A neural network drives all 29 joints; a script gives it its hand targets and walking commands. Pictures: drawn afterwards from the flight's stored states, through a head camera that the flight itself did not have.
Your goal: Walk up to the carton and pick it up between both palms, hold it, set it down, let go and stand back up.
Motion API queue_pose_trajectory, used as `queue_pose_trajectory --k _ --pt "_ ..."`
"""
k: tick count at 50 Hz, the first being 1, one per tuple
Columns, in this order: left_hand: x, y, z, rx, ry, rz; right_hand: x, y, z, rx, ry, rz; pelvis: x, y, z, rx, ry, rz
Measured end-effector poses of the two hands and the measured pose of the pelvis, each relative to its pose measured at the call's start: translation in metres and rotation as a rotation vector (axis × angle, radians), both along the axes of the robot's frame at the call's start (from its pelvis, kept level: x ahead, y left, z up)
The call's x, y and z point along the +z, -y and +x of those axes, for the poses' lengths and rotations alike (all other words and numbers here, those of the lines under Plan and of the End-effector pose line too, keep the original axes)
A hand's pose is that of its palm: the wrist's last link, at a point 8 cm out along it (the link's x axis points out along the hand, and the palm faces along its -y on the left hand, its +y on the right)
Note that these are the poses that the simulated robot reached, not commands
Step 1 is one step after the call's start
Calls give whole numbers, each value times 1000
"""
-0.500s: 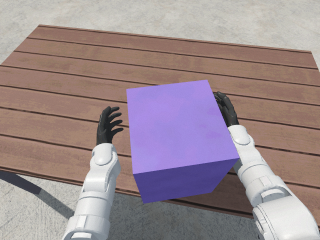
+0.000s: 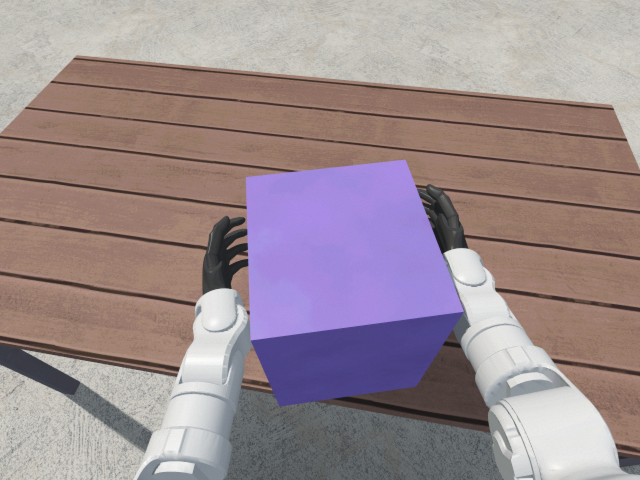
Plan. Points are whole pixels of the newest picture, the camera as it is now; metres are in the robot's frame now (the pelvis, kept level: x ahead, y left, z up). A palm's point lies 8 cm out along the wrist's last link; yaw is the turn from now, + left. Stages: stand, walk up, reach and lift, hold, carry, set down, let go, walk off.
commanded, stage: reach and lift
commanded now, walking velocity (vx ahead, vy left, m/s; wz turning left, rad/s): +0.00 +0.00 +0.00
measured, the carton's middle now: (338, 291) +0.37 +0.04 -0.01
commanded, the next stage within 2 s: none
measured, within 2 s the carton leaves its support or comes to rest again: leaves its support in 1.08 s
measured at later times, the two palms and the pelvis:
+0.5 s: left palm (220, 283) +0.34 +0.18 +0.04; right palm (445, 244) +0.43 -0.09 +0.04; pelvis +0.00 +0.00 +0.00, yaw +0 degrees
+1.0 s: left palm (223, 283) +0.34 +0.18 +0.04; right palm (452, 251) +0.42 -0.10 +0.04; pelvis +0.00 +0.00 +0.00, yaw +0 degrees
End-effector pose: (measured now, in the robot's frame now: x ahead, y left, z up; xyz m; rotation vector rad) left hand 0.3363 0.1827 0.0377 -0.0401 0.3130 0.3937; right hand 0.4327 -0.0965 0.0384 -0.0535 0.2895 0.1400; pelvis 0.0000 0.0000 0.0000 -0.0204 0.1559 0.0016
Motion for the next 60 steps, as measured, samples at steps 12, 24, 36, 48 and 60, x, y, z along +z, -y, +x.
queue_pose_trajectory --k 12,24,36,48,60 --pt "0 -1 0 6 4 2 0 -1 -1 2 1 -9 0 0 0 0 -1 0" --pt "0 -1 -1 -7 30 5 2 -3 -2 19 25 -28 0 0 0 0 -1 0" --pt "3 5 -2 -35 58 14 4 5 -12 -2 54 -36 0 -1 0 -1 -2 -2" --pt "2 4 -1 -39 54 11 2 5 -12 -4 46 -30 1 -2 1 0 -4 -4" --pt "13 5 0 -35 96 -2 17 5 -12 -1 100 -82 1 -3 1 -1 -3 -5"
